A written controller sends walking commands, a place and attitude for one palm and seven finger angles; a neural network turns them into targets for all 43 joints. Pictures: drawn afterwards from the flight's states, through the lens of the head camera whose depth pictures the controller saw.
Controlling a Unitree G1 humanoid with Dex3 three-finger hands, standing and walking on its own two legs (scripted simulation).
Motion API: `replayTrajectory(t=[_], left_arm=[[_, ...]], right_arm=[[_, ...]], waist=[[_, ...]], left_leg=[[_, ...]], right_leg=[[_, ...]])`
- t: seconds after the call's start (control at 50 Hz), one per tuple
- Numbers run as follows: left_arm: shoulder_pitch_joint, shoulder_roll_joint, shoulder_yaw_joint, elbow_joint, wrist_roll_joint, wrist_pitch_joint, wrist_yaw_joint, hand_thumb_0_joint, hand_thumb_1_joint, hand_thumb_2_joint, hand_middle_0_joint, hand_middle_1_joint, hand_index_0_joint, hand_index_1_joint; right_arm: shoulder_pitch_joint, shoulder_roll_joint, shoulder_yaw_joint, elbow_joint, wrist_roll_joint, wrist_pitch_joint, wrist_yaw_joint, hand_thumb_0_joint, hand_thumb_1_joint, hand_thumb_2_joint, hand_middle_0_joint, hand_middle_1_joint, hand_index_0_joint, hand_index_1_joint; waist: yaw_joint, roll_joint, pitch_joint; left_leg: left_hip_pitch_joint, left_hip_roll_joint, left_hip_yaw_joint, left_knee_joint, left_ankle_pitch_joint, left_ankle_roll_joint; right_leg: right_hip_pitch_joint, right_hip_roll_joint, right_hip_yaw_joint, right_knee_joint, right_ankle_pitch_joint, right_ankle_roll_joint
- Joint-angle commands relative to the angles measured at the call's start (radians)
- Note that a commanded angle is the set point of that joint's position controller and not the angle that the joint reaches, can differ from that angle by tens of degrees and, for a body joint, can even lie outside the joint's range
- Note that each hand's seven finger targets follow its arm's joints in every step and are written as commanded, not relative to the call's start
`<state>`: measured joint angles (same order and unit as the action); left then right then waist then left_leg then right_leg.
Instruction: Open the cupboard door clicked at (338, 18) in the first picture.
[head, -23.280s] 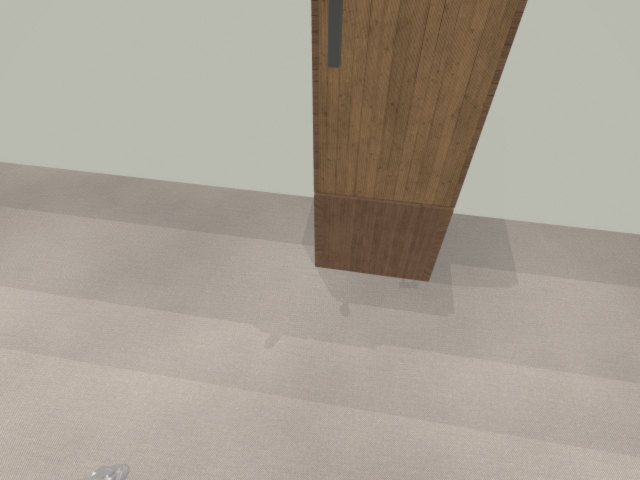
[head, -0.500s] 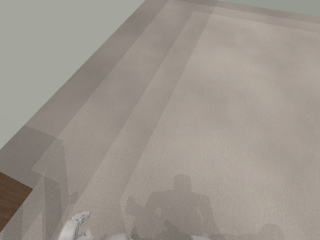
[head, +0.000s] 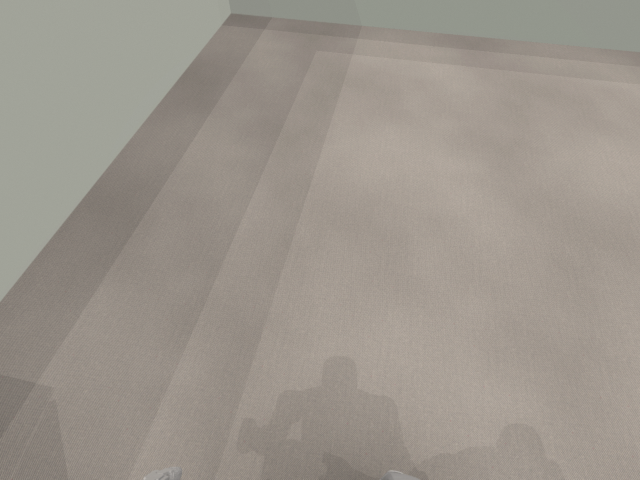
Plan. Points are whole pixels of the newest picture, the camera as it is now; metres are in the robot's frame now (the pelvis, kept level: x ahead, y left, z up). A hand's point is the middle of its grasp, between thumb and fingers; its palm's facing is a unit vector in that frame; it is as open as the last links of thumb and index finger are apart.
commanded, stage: walk to a spot facing it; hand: left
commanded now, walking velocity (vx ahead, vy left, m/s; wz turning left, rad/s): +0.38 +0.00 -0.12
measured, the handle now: out of the picture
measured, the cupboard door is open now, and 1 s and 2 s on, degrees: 42 42 42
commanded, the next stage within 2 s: turn to face it in 0.50 s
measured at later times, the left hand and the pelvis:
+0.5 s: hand (230, 370) +0.30 +0.17 -0.17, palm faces -0.03 -0.98 -0.17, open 7.3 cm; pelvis +0.25 -0.02 +0.00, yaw -5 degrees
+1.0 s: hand (266, 285) +0.47 +0.13 -0.19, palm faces +0.12 -0.97 -0.19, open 7.3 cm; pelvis +0.46 -0.06 -0.01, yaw +5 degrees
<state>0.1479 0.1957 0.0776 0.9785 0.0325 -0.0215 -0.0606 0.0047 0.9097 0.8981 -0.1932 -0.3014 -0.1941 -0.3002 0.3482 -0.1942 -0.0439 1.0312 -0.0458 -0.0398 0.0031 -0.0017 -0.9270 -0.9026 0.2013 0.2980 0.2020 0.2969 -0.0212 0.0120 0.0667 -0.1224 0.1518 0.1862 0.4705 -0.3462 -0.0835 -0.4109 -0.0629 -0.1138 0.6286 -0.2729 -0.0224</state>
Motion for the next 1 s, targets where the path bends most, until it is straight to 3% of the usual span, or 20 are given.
replayTrajectory(t=[0.0, 0.1, 0.2, 0.26, 0.3, 0.32, 0.38, 0.44, 0.54, 0.56, 0.58, 0.6, 0.62, 0.72, 0.82, 0.88, 0.9, 0.92, 0.94, 0.98], left_arm=[[0.400, 0.283, 0.067, 0.079, -0.011, -0.027, 0.043, 0.000, 0.900, 0.900, -0.200, -0.300, -0.200, -0.300], [0.152, 0.115, 0.018, 0.039, -0.006, -0.042, 0.068, 0.000, 0.900, 0.900, -0.200, -0.300, -0.200, -0.300], [0.167, 0.140, 0.019, 0.081, -0.011, -0.057, 0.055, 0.000, 0.900, 0.900, -0.200, -0.300, -0.200, -0.300], [0.147, 0.130, 0.020, 0.089, -0.022, -0.053, 0.053, 0.000, 0.900, 0.900, -0.200, -0.300, -0.200, -0.300], [0.166, 0.042, 0.001, 0.048, -0.025, -0.052, 0.043, 0.000, 0.900, 0.900, -0.200, -0.300, -0.200, -0.300], [0.075, 0.047, -0.002, 0.005, -0.016, -0.061, 0.045, 0.000, 0.900, 0.900, -0.200, -0.300, -0.200, -0.300], [-0.007, 0.032, 0.005, 0.000, -0.007, -0.044, 0.032, 0.000, 0.900, 0.900, -0.200, -0.300, -0.200, -0.300], [0.024, -0.008, -0.005, 0.005, -0.007, -0.019, 0.017, 0.000, 0.900, 0.900, -0.200, -0.300, -0.200, -0.300], [0.147, 0.032, 0.008, 0.056, -0.002, -0.016, 0.018, 0.000, 0.900, 0.900, -0.200, -0.300, -0.200, -0.300], [0.233, 0.076, 0.021, 0.079, -0.001, -0.020, 0.024, 0.000, 0.900, 0.900, -0.200, -0.300, -0.200, -0.300], [0.330, 0.176, 0.041, 0.103, 0.006, -0.033, 0.038, 0.000, 0.900, 0.900, -0.200, -0.300, -0.200, -0.300], [0.385, 0.246, 0.050, 0.105, -0.008, -0.031, 0.053, 0.000, 0.900, 0.900, -0.200, -0.300, -0.200, -0.300], [0.325, 0.229, 0.040, 0.094, -0.012, -0.029, 0.064, 0.000, 0.900, 0.900, -0.200, -0.300, -0.200, -0.300], [0.141, 0.088, -0.006, 0.052, -0.009, -0.049, 0.080, 0.000, 0.900, 0.900, -0.200, -0.300, -0.200, -0.300], [0.141, 0.117, 0.009, 0.053, -0.016, -0.040, 0.085, 0.000, 0.900, 0.900, -0.200, -0.300, -0.200, -0.300], [0.108, 0.136, 0.014, 0.024, -0.022, -0.026, 0.087, 0.000, 0.900, 0.900, -0.200, -0.300, -0.200, -0.300], [0.114, 0.118, 0.012, 0.004, -0.025, -0.018, 0.085, 0.000, 0.900, 0.900, -0.200, -0.300, -0.200, -0.300], [0.121, 0.070, 0.003, -0.036, -0.039, -0.009, 0.084, 0.000, 0.900, 0.900, -0.200, -0.300, -0.200, -0.300], [0.058, 0.096, 0.002, -0.075, -0.023, 0.005, 0.092, 0.000, 0.900, 0.900, -0.200, -0.300, -0.200, -0.300], [0.005, 0.077, 0.010, -0.079, -0.016, 0.018, 0.086, 0.000, 0.900, 0.900, -0.200, -0.300, -0.200, -0.300]], right_arm=[[-0.120, -0.058, -0.015, -0.122, 0.035, -0.011, 0.011, 0.000, -0.900, -0.900, 0.200, 0.300, 0.200, 0.300], [-0.114, -0.037, -0.024, -0.056, 0.023, -0.003, 0.008, 0.000, -0.900, -0.900, 0.200, 0.300, 0.200, 0.300], [-0.136, -0.001, -0.017, -0.061, 0.024, -0.008, 0.028, 0.000, -0.900, -0.900, 0.200, 0.300, 0.200, 0.300], [-0.017, -0.060, -0.026, -0.019, 0.020, -0.027, 0.014, 0.000, -0.900, -0.900, 0.200, 0.300, 0.200, 0.300], [0.259, -0.239, -0.074, 0.046, -0.001, -0.037, -0.012, 0.000, -0.900, -0.900, 0.200, 0.300, 0.200, 0.300], [0.309, -0.246, -0.071, 0.054, -0.001, -0.027, -0.020, 0.000, -0.900, -0.900, 0.200, 0.300, 0.200, 0.300], [0.115, -0.121, -0.040, 0.011, 0.002, -0.042, -0.024, 0.000, -0.900, -0.900, 0.200, 0.300, 0.200, 0.300], [0.042, -0.103, -0.040, 0.006, 0.002, -0.049, -0.022, 0.000, -0.900, -0.900, 0.200, 0.300, 0.200, 0.300], [-0.022, -0.128, -0.043, 0.005, 0.009, -0.011, -0.007, 0.000, -0.900, -0.900, 0.200, 0.300, 0.200, 0.300], [-0.045, -0.117, -0.037, 0.001, 0.014, -0.006, -0.005, 0.000, -0.900, -0.900, 0.200, 0.300, 0.200, 0.300], [-0.060, -0.056, -0.022, -0.021, 0.027, -0.004, 0.002, 0.000, -0.900, -0.900, 0.200, 0.300, 0.200, 0.300], [-0.086, -0.033, -0.016, -0.059, 0.035, 0.004, 0.007, 0.000, -0.900, -0.900, 0.200, 0.300, 0.200, 0.300], [-0.105, -0.046, -0.024, -0.053, 0.032, 0.006, 0.001, 0.000, -0.900, -0.900, 0.200, 0.300, 0.200, 0.300], [-0.041, 0.019, -0.005, 0.011, 0.034, 0.024, -0.003, 0.000, -0.900, -0.900, 0.200, 0.300, 0.200, 0.300], [-0.093, 0.029, 0.004, -0.027, 0.035, 0.034, 0.011, 0.000, -0.900, -0.900, 0.200, 0.300, 0.200, 0.300], [-0.018, -0.039, -0.012, -0.028, 0.025, 0.035, 0.011, 0.000, -0.900, -0.900, 0.200, 0.300, 0.200, 0.300], [0.045, -0.113, -0.031, -0.029, 0.017, 0.032, 0.007, 0.000, -0.900, -0.900, 0.200, 0.300, 0.200, 0.300], [0.099, -0.217, -0.053, -0.037, 0.012, 0.030, -0.004, 0.000, -0.900, -0.900, 0.200, 0.300, 0.200, 0.300], [0.107, -0.252, -0.057, -0.034, 0.016, 0.041, -0.014, 0.000, -0.900, -0.900, 0.200, 0.300, 0.200, 0.300], [-0.001, -0.219, -0.055, -0.073, 0.017, 0.036, -0.027, 0.000, -0.900, -0.900, 0.200, 0.300, 0.200, 0.300]], waist=[[0.202, -0.358, -0.130], [0.038, -0.173, -0.056], [0.031, -0.097, -0.027], [-0.043, -0.026, -0.056], [-0.135, 0.314, -0.232], [-0.162, 0.235, -0.194], [-0.059, 0.136, 0.012], [-0.007, 0.140, -0.027], [0.062, 0.070, -0.028], [0.111, -0.004, -0.036], [0.161, -0.256, -0.049], [0.174, -0.372, -0.090], [0.147, -0.283, -0.051], [0.019, -0.159, -0.081], [0.026, -0.137, -0.089], [-0.036, -0.091, -0.128], [-0.058, 0.067, -0.185], [-0.082, 0.331, -0.219], [-0.095, 0.189, -0.214], [-0.052, 0.218, -0.152]], left_leg=[[-0.590, -0.092, -0.003, 0.604, -0.299, 0.051], [-0.448, 0.026, -0.137, 0.522, -0.076, 0.039], [-0.309, -0.046, -0.045, 0.173, 0.086, 0.038], [-0.037, -0.082, -0.012, 0.005, 0.176, 0.065], [0.363, 0.274, -0.507, -0.115, 0.106, 0.236], [0.333, 0.360, -0.635, -0.187, 0.122, 0.304], [0.042, 0.290, -0.435, -0.260, 0.133, 0.243], [-0.021, 0.190, -0.145, -0.250, 0.254, 0.188], [-0.195, 0.119, -0.059, -0.134, -0.051, 0.135], [-0.267, 0.057, -0.012, 0.008, -0.084, 0.103], [-0.449, -0.060, 0.071, 0.315, -0.134, 0.058], [-0.521, -0.100, -0.012, 0.576, -0.326, 0.058], [-0.554, -0.055, -0.118, 0.691, -0.268, 0.064], [-0.374, -0.027, -0.129, 0.500, -0.074, 0.046], [-0.322, -0.081, -0.039, 0.220, 0.049, 0.047], [-0.097, -0.104, -0.033, 0.046, 0.273, 0.075], [0.041, 0.019, -0.206, 0.016, 0.546, 0.146], [0.159, 0.275, -0.544, -0.039, 0.925, 0.317], [0.080, 0.311, -0.590, -0.074, 0.743, 0.354], [-0.034, 0.245, -0.571, -0.122, 0.477, 0.304]], right_leg=[[0.600, -0.366, 0.678, -0.442, -0.307, -0.213], [0.295, -0.245, 0.292, -0.396, 0.118, -0.166], [0.282, -0.187, 0.197, -0.390, 0.134, -0.137], [0.206, -0.116, 0.123, -0.208, 0.229, -0.087], [-0.147, 0.071, -0.008, 0.359, -0.121, -0.001], [-0.254, 0.078, 0.077, 0.569, -0.295, -0.013], [-0.327, -0.059, 0.148, 0.649, -0.096, 0.003], [-0.140, -0.070, 0.079, 0.263, -0.065, 0.019], [0.234, 0.029, -0.052, -0.026, 0.080, 0.014], [0.350, 0.014, -0.001, -0.089, 0.014, -0.004], [0.476, -0.188, 0.313, -0.245, -0.109, -0.085], [0.486, -0.382, 0.591, -0.441, -0.179, -0.167], [0.425, -0.393, 0.570, -0.449, -0.178, -0.196], [0.287, -0.285, 0.076, -0.324, 0.566, -0.113], [0.377, -0.259, -0.035, -0.221, 0.727, -0.073], [0.285, -0.234, -0.087, -0.028, 0.624, -0.007], [0.151, -0.157, -0.114, 0.149, 0.372, 0.048], [-0.074, -0.023, -0.094, 0.420, -0.345, 0.107], [-0.075, 0.000, 0.054, 0.552, -0.443, 0.090], [-0.167, -0.034, 0.120, 0.602, -0.307, 0.094]])
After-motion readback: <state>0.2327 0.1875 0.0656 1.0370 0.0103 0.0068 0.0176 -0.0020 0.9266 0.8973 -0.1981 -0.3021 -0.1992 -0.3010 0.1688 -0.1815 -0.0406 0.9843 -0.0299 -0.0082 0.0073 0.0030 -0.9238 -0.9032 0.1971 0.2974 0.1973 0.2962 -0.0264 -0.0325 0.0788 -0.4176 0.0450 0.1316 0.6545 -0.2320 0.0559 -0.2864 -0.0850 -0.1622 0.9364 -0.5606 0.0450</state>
